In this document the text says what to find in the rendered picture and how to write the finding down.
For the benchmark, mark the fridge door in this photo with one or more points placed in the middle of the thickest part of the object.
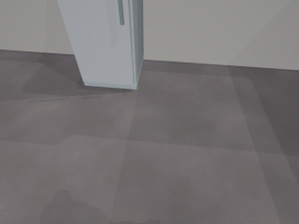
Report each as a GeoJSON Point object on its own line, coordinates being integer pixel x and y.
{"type": "Point", "coordinates": [102, 46]}

